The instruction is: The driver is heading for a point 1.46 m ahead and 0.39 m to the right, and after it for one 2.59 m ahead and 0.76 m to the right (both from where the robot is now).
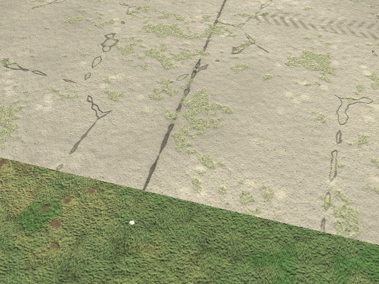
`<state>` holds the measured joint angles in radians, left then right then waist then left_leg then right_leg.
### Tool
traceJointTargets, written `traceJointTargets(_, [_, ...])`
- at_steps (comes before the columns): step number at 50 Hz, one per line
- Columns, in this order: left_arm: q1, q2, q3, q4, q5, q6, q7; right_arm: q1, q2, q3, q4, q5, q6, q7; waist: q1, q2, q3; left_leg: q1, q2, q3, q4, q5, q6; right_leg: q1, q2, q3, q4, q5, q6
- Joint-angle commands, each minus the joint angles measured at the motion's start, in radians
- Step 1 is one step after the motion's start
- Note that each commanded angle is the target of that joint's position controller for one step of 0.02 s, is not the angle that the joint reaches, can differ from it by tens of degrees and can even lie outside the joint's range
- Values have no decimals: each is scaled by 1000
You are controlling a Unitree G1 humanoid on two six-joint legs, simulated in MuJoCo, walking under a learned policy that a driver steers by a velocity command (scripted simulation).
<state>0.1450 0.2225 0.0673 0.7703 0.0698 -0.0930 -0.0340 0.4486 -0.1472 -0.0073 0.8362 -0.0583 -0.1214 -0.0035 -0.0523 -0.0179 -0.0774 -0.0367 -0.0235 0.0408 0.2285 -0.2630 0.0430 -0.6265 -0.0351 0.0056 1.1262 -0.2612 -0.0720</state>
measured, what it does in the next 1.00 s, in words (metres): walks ahead: right foot, then left foot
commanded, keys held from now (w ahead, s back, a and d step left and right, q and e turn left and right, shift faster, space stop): w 0.34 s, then no key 0.66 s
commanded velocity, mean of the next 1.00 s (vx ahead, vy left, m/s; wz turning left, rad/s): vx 0.26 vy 0.00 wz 0.00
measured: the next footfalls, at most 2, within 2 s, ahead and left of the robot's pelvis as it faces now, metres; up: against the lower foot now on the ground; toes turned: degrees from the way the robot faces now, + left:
right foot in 0.16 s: +0.22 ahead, -0.13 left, +0.00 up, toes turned -3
left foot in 0.62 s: +0.50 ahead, +0.08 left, +0.00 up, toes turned +1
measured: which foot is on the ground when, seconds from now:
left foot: down 0.00-0.20, up 0.22-0.60, down 0.62-1.00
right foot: up 0.00-0.14, down 0.16-0.64, up 0.66-0.92, down 0.94-1.00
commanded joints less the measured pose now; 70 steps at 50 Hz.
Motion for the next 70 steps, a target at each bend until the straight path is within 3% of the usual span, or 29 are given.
traceJointTargets(1, [-137, -22, -23, -79, -17, 0, -20, -70, -136, -18, -69, 10, -10, 5, 16, 65, 95, -82, 192, -95, -134, 211, 173, -6, -31, -57, -279, 35, 56])
traceJointTargets(5, [-178, 24, -26, -95, -22, -5, -21, -4, -203, -37, -3, 14, -4, 43, 9, 104, 120, 25, 305, -166, -58, 361, 212, 14, -7, -59, -512, 87, 2])
traceJointTargets(8, [-91, 103, 2, -83, -48, -22, -7, -27, -195, -29, 17, -6, -3, 40, 92, 98, 32, -36, 229, -76, 116, 683, 143, 345, 68, -104, -580, 279, -104])
traceJointTargets(9, [219, 250, 62, -7, -121, -21, 19, -91, -278, -64, -25, 96, 25, 0, 226, 137, -69, -180, 137, 0, 445, 686, 53, 633, -38, 25, -516, 429, -106])
traceJointTargets(10, [406, 351, 84, 37, -99, -9, 32, 9, -146, -26, -42, 102, 16, -10, 221, -146, -278, -562, -11, 21, 894, 256, -54, 1052, -288, 440, -596, 347, -259])
traceJointTargets(11, [395, 260, 53, 38, -95, -3, 34, 7, -91, -14, -19, 92, 0, -7, 198, -204, -306, -705, -56, -136, 1121, -284, -59, 1054, -355, 704, -755, 286, -286])
traceJointTargets(12, [304, 187, 32, 26, -89, 1, 40, -75, -137, -33, -42, 116, -11, 3, 175, -162, -148, -818, 8, -174, 1226, -227, -42, 914, -326, 582, -789, 153, -245])
traceJointTargets(13, [207, 130, 14, 10, -87, 5, 43, -164, -159, -37, -73, 115, -13, 8, 140, -98, -55, -836, 79, -125, 1207, -125, -23, 759, -301, 441, -820, 110, -212])
traceJointTargets(14, [150, 75, -5, 12, -75, 2, 33, -228, -163, -43, -99, 94, -8, 6, 112, -36, 13, -799, 116, -99, 1173, -57, -13, 602, -272, 357, -884, 104, -199])
traceJointTargets(16, [94, 42, -16, 27, -65, -10, 22, -188, -137, -47, -111, 83, 22, 7, 41, -70, 63, -703, 169, -106, 1102, 13, -9, 433, -207, 249, -967, 61, -173])
traceJointTargets(22, [95, 136, -3, 49, -67, -21, 37, -283, -115, -32, -147, 51, 34, -2, 33, -21, 93, -536, 116, -22, 597, 307, -50, 286, -75, -49, -939, 638, -117])
traceJointTargets(26, [177, 193, 8, 83, -91, 1, 51, -394, -142, -35, -183, 60, 33, 16, 86, -37, 48, -499, 74, -46, 363, 402, -37, 487, -144, 4, -879, 618, -101])
traceJointTargets(30, [148, 182, 10, 88, -90, 30, 56, -271, -216, -69, -146, 39, 25, 22, 20, -45, -29, -313, 23, -30, 207, 406, 33, 592, -121, 21, -643, 659, -39])
traceJointTargets(31, [184, 156, 1, 84, -73, 29, 54, -193, -273, -85, -125, 32, 23, 13, 10, 18, -99, -128, 86, -74, 232, 759, 64, 525, -49, -16, -487, 540, 3])
traceJointTargets(32, [310, 70, -28, 89, -52, 20, 46, -131, -308, -85, -129, 3, 32, 4, 41, 186, -244, 240, 323, -318, 332, 1126, 215, 233, 37, -29, -187, 79, 65])
traceJointTargets(33, [382, 53, -43, 125, -66, 23, 35, -112, -225, -63, -117, 24, 44, 5, 41, 290, -374, 307, 443, -498, 288, 1124, 333, 148, 73, 56, 9, -416, 102])
traceJointTargets(34, [343, 140, -18, 129, -85, 36, 31, -143, -193, -54, -124, 44, 59, 12, 29, 191, -335, 210, 395, -485, 239, 866, 307, 119, 32, 111, 74, -429, 109])
traceJointTargets(36, [182, 138, -10, 92, -87, 76, 49, -283, -180, -48, -136, 48, 74, 10, 53, 65, -124, -57, 321, -385, 135, 425, 228, 62, -23, 67, 35, -329, 125])
traceJointTargets(38, [169, 117, -9, 89, -72, 110, 71, -375, -191, -53, -137, 30, 82, 3, 100, 120, -38, -309, 253, -291, 47, 201, 175, 197, -44, 45, -116, -237, 131])
traceJointTargets(40, [200, 83, -16, 110, -63, 114, 82, -382, -182, -55, -126, 21, 86, -5, 107, 155, -42, -376, 213, -221, 27, 156, 173, 298, -27, 16, -229, -196, 132])
traceJointTargets(43, [192, 82, -16, 125, -60, 112, 83, -376, -171, -54, -104, 36, 91, -13, 101, 152, -63, -376, 205, -206, 24, -22, 163, 387, -18, -1, -399, -64, 112])
traceJointTargets(46, [178, 85, -14, 129, -34, 113, 77, -345, -143, -46, -65, 51, 101, -19, 112, 123, 3, -448, 154, -177, 38, -296, 65, 477, -8, -15, -580, 41, 66])
traceJointTargets(48, [120, 170, 2, 116, -44, 111, 83, -287, -144, -53, -47, 53, 103, -22, 42, -44, 106, -379, 57, -84, 117, -233, -13, 292, -75, 73, -701, -202, 7])
traceJointTargets(50, [72, 100, -14, 123, -47, 90, 81, -304, -146, -57, -37, 44, 103, -30, 35, -123, 125, -199, 37, -49, 211, -49, -28, 140, -67, 88, -794, -328, 27])
traceJointTargets(55, [113, 92, -16, 168, -64, 55, 78, -279, -134, -60, 14, 45, 107, -29, 50, -37, 104, -174, 50, -61, 223, 90, 5, 241, -41, 50, -738, -115, 58])
traceJointTargets(64, [136, 79, -21, 218, -69, 64, 74, -272, -140, -66, 84, 57, 116, -33, 62, 23, 49, -116, 59, -59, 261, 300, 3, 347, -16, 16, -687, 133, 50])
traceJointTargets(66, [168, 95, -13, 241, -78, 72, 75, -245, -141, -69, 112, 66, 123, -34, 65, -6, 52, -139, 14, -10, 301, 18, 8, 350, -10, 21, -712, -118, 19])
traceJointTargets(68, [183, 129, -1, 237, -89, 71, 76, -279, -147, -73, 105, 71, 115, -33, 81, -63, 153, -299, -13, 18, 367, -238, 8, 338, -84, 135, -788, -412, -53])
traceJointTargets(70, [215, 180, 15, 242, -98, 48, 76, -343, -123, -67, 79, 83, 80, -21, 102, -146, 244, -468, -4, 35, 490, -161, 18, 402, -244, 354, -899, -495, -142])
Keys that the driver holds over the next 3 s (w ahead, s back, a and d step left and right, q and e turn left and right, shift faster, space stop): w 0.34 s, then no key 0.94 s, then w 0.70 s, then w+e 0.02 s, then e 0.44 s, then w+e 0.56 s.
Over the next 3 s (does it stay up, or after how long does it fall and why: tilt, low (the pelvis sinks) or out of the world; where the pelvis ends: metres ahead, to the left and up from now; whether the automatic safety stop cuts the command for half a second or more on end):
stays up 1.00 -0.18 -0.02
